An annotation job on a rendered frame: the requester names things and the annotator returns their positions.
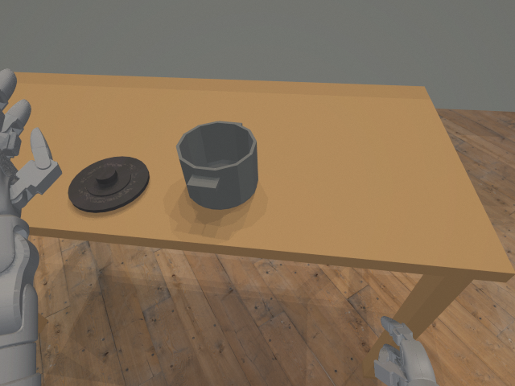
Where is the robot left forearm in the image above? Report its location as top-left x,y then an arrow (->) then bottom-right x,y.
0,215 -> 41,386

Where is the table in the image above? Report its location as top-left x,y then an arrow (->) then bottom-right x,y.
3,72 -> 515,380

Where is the robot right hand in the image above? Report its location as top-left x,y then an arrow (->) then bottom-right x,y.
374,316 -> 436,386

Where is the lid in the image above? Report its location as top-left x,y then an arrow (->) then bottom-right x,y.
68,156 -> 150,213

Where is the knob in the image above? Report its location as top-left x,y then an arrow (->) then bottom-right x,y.
94,166 -> 117,184

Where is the pot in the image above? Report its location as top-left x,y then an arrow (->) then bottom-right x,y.
176,121 -> 258,210

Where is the robot left hand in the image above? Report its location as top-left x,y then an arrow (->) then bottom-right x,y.
0,68 -> 62,218

